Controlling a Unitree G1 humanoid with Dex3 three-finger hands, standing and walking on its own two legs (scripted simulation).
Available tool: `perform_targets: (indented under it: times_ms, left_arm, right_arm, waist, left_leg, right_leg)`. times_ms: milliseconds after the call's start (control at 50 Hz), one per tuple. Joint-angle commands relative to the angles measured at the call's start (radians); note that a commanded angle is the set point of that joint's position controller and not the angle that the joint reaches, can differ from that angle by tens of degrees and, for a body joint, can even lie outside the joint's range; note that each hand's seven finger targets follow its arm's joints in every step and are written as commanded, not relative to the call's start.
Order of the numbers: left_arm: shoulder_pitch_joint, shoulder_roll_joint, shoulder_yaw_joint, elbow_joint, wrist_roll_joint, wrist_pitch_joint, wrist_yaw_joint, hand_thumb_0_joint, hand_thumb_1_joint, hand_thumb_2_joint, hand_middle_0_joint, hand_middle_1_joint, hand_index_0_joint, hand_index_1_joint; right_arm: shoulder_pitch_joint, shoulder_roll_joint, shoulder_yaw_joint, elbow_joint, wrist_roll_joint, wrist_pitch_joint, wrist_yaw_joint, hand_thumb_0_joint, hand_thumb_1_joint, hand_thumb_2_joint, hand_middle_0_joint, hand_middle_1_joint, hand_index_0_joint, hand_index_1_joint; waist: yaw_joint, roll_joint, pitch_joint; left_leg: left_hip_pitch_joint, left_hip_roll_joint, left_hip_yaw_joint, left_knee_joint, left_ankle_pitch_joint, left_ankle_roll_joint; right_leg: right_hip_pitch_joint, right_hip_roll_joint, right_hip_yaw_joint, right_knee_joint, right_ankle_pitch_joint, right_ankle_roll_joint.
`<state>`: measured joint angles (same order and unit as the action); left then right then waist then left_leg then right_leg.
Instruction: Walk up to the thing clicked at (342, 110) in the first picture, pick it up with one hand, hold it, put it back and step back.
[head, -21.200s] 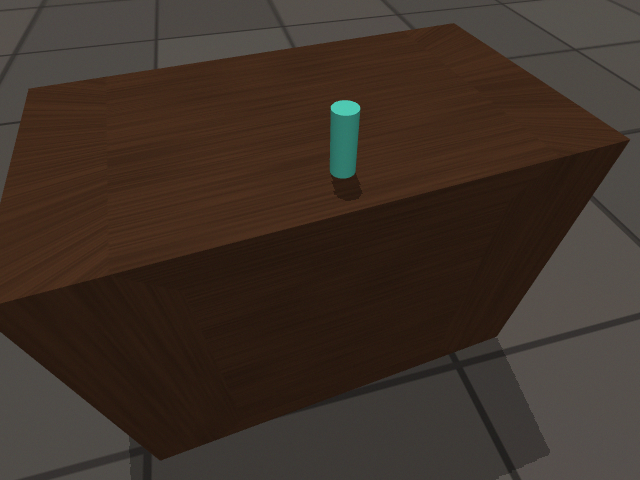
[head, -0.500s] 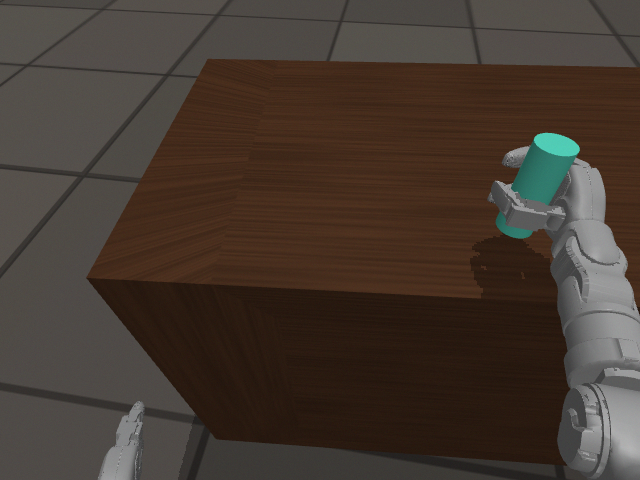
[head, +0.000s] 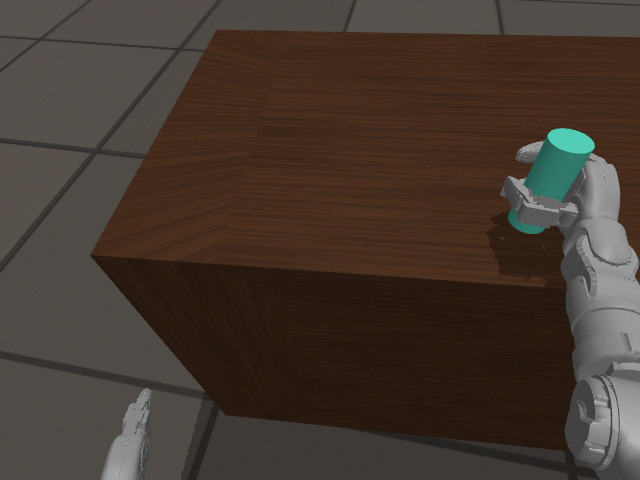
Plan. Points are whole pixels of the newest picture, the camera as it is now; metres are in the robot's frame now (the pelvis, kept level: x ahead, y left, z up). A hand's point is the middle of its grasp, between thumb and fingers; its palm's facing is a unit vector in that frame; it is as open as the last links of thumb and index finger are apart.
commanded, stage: lower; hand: right
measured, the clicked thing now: (546, 184) +0.46 -0.21 +0.12
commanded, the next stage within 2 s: loosen in 0.30 s
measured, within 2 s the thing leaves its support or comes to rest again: rests again in 0.10 s
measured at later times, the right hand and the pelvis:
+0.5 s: hand (531, 191) +0.47 -0.21 +0.11, palm faces +0.14 +0.99 +0.02, open 6.2 cm; pelvis +0.01 +0.00 -0.01, yaw +0 degrees
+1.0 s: hand (529, 195) +0.47 -0.21 +0.10, palm faces +0.15 +0.99 +0.02, open 12.1 cm; pelvis +0.01 +0.00 -0.01, yaw +0 degrees
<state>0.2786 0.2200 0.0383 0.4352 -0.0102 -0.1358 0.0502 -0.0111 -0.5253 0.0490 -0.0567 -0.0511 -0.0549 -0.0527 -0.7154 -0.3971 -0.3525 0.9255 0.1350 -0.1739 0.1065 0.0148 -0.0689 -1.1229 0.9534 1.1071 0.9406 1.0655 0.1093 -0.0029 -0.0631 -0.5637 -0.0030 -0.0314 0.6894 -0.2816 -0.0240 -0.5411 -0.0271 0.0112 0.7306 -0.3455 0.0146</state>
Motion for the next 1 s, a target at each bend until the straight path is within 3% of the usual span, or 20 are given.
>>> perform_targets:
  times_ms: [0, 40, 120, 140, 160, 180, 220, 260, 320, 360, 380, 400, 420, 440, 560, 620, 700, 840, 900, 980]
  left_arm:
    - [-0.020, 0.137, 0.044, -0.159, -0.004, -0.055, 0.015, 0.000, -0.541, 0.050, -0.053, -0.050, -0.051, -0.052]
    - [-0.009, 0.098, 0.015, -0.134, -0.001, -0.053, 0.009, 0.000, -0.545, 0.049, -0.053, -0.048, -0.049, -0.050]
    - [-0.017, 0.185, 0.092, -0.198, -0.001, -0.059, 0.019, 0.000, -0.543, 0.048, -0.053, -0.050, -0.051, -0.051]
    - [-0.010, 0.172, 0.084, -0.182, 0.000, -0.056, 0.016, 0.000, -0.546, 0.050, -0.052, -0.048, -0.048, -0.051]
    - [-0.038, 0.204, 0.109, -0.229, -0.001, -0.058, 0.020, 0.000, -0.539, 0.045, -0.052, -0.052, -0.052, -0.051]
    - [-0.024, 0.171, 0.082, -0.190, 0.000, -0.053, 0.015, 0.000, -0.551, 0.053, -0.053, -0.048, -0.048, -0.052]
    - [-0.037, 0.160, 0.076, -0.230, -0.002, -0.057, 0.013, 0.000, -0.545, 0.051, -0.052, -0.050, -0.049, -0.052]
    - [-0.005, 0.112, 0.030, -0.193, -0.001, -0.051, 0.007, 0.000, -0.546, 0.049, -0.052, -0.049, -0.049, -0.052]
    - [0.023, 0.166, 0.079, -0.210, -0.002, -0.042, 0.013, 0.000, -0.557, 0.054, -0.053, -0.046, -0.046, -0.053]
    - [0.056, 0.160, 0.076, -0.191, 0.002, -0.038, 0.007, 0.000, -0.546, 0.048, -0.052, -0.050, -0.049, -0.052]
    - [0.042, 0.169, 0.092, -0.183, -0.001, -0.036, 0.006, 0.000, -0.546, 0.046, -0.053, -0.049, -0.050, -0.052]
    - [-0.002, 0.210, 0.123, -0.258, -0.002, -0.041, 0.010, 0.000, -0.548, 0.047, -0.062, -0.049, -0.058, -0.052]
    - [0.022, 0.182, 0.103, -0.210, -0.001, -0.035, 0.007, 0.000, -0.505, 0.021, -0.059, -0.055, -0.068, -0.044]
    - [0.004, 0.185, 0.101, -0.257, -0.004, -0.035, 0.005, 0.000, -0.502, 0.018, -0.060, -0.057, -0.071, -0.044]
    - [0.058, 0.147, 0.070, -0.239, -0.005, -0.025, -0.004, 0.000, -0.510, 0.025, -0.059, -0.058, -0.069, -0.047]
    - [0.031, 0.163, 0.078, -0.269, -0.004, -0.022, -0.003, 0.000, -0.532, 0.044, -0.057, -0.053, -0.060, -0.050]
    - [0.055, 0.174, 0.098, -0.270, -0.002, -0.019, -0.004, 0.000, -0.528, 0.043, -0.056, -0.054, -0.061, -0.049]
    - [-0.026, 0.184, 0.095, -0.337, -0.006, -0.029, 0.005, 0.000, -0.534, 0.045, -0.054, -0.053, -0.057, -0.050]
    - [0.042, 0.145, 0.069, -0.266, -0.005, -0.019, 0.002, 0.000, -0.535, 0.046, -0.053, -0.053, -0.055, -0.051]
    - [0.023, 0.181, 0.090, -0.308, -0.006, -0.023, 0.007, 0.000, -0.535, 0.046, -0.052, -0.052, -0.053, -0.051]
  right_arm:
    - [-0.465, -0.236, -0.027, -0.206, 0.019, -0.094, -0.003, 0.000, -0.619, -1.307, 1.390, 1.419, 1.396, 1.420]
    - [-0.504, -0.237, -0.018, -0.228, 0.013, -0.105, -0.003, 0.000, -0.609, -1.294, 1.376, 1.405, 1.382, 1.405]
    - [-0.464, -0.276, -0.053, -0.184, 0.011, -0.105, -0.009, 0.000, -0.607, -1.289, 1.364, 1.395, 1.370, 1.396]
    - [-0.479, -0.250, -0.027, -0.232, 0.010, -0.110, -0.005, 0.000, -0.590, -1.288, 1.363, 1.397, 1.369, 1.398]
    - [-0.472, -0.286, -0.060, -0.198, 0.010, -0.111, -0.011, 0.000, -0.625, -1.283, 1.366, 1.390, 1.370, 1.391]
    - [-0.475, -0.261, -0.040, -0.235, 0.007, -0.115, -0.009, 0.000, -0.613, -1.274, 1.350, 1.377, 1.355, 1.377]
    - [-0.487, -0.219, -0.019, -0.219, 0.013, -0.123, -0.003, 0.000, -0.614, -1.268, 1.351, 1.373, 1.354, 1.374]
    - [-0.459, -0.208, -0.010, -0.190, 0.012, -0.124, 0.004, 0.000, -0.611, -1.248, 1.338, 1.353, 1.340, 1.354]
    - [-0.481, -0.277, -0.050, -0.256, 0.011, -0.126, 0.006, 0.000, -0.597, -1.261, 1.337, 1.363, 1.342, 1.363]
    - [-0.381, -0.187, -0.019, -0.112, 0.013, -0.105, 0.013, 0.000, -0.614, -1.274, 1.353, 1.379, 1.357, 1.379]
    - [-0.387, -0.217, -0.035, -0.141, 0.012, -0.109, 0.011, 0.000, -0.642, -1.279, 1.360, 1.382, 1.362, 1.382]
    - [-0.391, -0.239, -0.051, -0.135, 0.008, -0.111, 0.009, 0.000, -0.562, -1.199, 1.371, 1.328, 1.376, 1.329]
    - [-0.398, -0.248, -0.046, -0.166, 0.002, -0.113, 0.012, 0.000, -0.482, -1.119, 1.321, 1.248, 1.312, 1.249]
    - [-0.428, -0.232, -0.025, -0.192, -0.001, -0.110, 0.015, 0.000, -0.433, -1.039, 1.297, 1.168, 1.285, 1.169]
    - [-0.424, -0.214, -0.031, -0.163, 0.011, -0.105, 0.026, 0.000, -0.181, -0.616, 1.160, 0.869, 1.141, 0.870]
    - [-0.410, -0.227, -0.044, -0.170, 0.007, -0.103, 0.022, 0.000, -0.005, -0.516, 1.012, 0.750, 0.999, 0.751]
    - [-0.459, -0.247, -0.043, -0.222, 0.004, -0.111, 0.023, 0.000, 0.143, -0.396, 0.938, 0.649, 0.927, 0.650]
    - [-0.474, -0.265, -0.065, -0.208, 0.009, -0.110, 0.007, 0.000, 0.307, -0.223, 0.669, 0.425, 0.658, 0.426]
    - [-0.445, -0.215, -0.023, -0.183, 0.002, -0.108, 0.014, 0.000, 0.371, -0.205, 0.554, 0.369, 0.548, 0.370]
    - [-0.457, -0.255, -0.053, -0.208, 0.008, -0.109, 0.012, 0.000, 0.398, -0.149, 0.425, 0.275, 0.418, 0.275]
  waist:
    - [-0.003, -0.056, -0.371]
    - [-0.014, -0.078, -0.387]
    - [0.015, -0.029, -0.395]
    - [0.002, -0.078, -0.421]
    - [0.014, -0.033, -0.408]
    - [-0.010, -0.070, -0.405]
    - [0.018, -0.043, -0.419]
    - [0.003, -0.059, -0.407]
    - [-0.005, -0.094, -0.480]
    - [0.017, -0.051, -0.371]
    - [0.004, -0.052, -0.370]
    - [0.023, -0.011, -0.393]
    - [0.000, -0.037, -0.387]
    - [0.020, -0.021, -0.408]
    - [0.008, -0.037, -0.395]
    - [0.001, -0.041, -0.382]
    - [0.001, -0.082, -0.441]
    - [0.003, -0.023, -0.434]
    - [0.003, -0.049, -0.417]
    - [0.007, -0.045, -0.413]
  left_leg:
    - [0.123, -0.019, 0.052, -0.063, 0.181, 0.021]
    - [0.134, -0.013, 0.042, -0.055, 0.183, 0.020]
    - [0.128, -0.011, 0.037, -0.046, 0.204, 0.013]
    - [0.145, -0.008, 0.036, -0.037, 0.231, 0.017]
    - [0.133, -0.011, 0.038, -0.037, 0.234, 0.014]
    - [0.128, -0.011, 0.040, -0.028, 0.225, 0.019]
    - [0.108, -0.016, 0.046, -0.024, 0.216, 0.018]
    - [0.121, -0.013, 0.043, -0.019, 0.219, 0.018]
    - [0.131, -0.012, 0.038, -0.003, 0.254, 0.020]
    - [0.075, -0.017, 0.049, -0.005, 0.235, 0.020]
    - [0.088, -0.011, 0.042, -0.004, 0.234, 0.018]
    - [0.100, -0.010, 0.040, -0.003, 0.239, 0.016]
    - [0.115, -0.005, 0.035, -0.002, 0.238, 0.016]
    - [0.112, -0.007, 0.033, -0.003, 0.237, 0.014]
    - [0.085, -0.014, 0.046, 0.015, 0.247, 0.021]
    - [0.082, -0.011, 0.042, 0.008, 0.202, 0.020]
    - [0.070, -0.014, 0.044, 0.022, 0.219, 0.026]
    - [0.095, -0.012, 0.042, 0.013, 0.187, 0.019]
    - [0.099, -0.008, 0.035, 0.016, 0.200, 0.020]
    - [0.069, -0.015, 0.046, 0.013, 0.173, 0.023]
  right_leg:
    - [0.180, 0.008, -0.007, -0.092, 0.182, -0.018]
    - [0.161, 0.014, -0.016, -0.082, 0.174, -0.019]
    - [0.155, 0.018, -0.017, -0.063, 0.176, -0.027]
    - [0.169, 0.020, -0.018, -0.060, 0.212, -0.022]
    - [0.156, 0.018, -0.016, -0.052, 0.212, -0.025]
    - [0.155, 0.016, -0.014, -0.055, 0.216, -0.020]
    - [0.168, 0.010, -0.008, -0.047, 0.207, -0.022]
    - [0.140, 0.014, -0.012, -0.042, 0.213, -0.020]
    - [0.179, 0.015, -0.011, -0.035, 0.262, -0.017]
    - [0.144, 0.012, -0.008, -0.034, 0.257, -0.015]
    - [0.119, 0.017, -0.012, -0.029, 0.235, -0.019]
    - [0.105, 0.017, -0.013, -0.024, 0.223, -0.025]
    - [0.098, 0.020, -0.021, -0.022, 0.218, -0.026]
    - [0.110, 0.020, -0.020, -0.020, 0.210, -0.030]
    - [0.127, 0.014, -0.009, -0.016, 0.267, -0.019]
    - [0.104, 0.014, -0.014, -0.023, 0.204, -0.022]
    - [0.150, 0.012, -0.010, -0.012, 0.253, -0.016]
    - [0.099, 0.014, -0.011, -0.009, 0.178, -0.026]
    - [0.094, 0.022, -0.018, -0.007, 0.186, -0.027]
    - [0.115, 0.012, -0.007, -0.021, 0.173, -0.023]
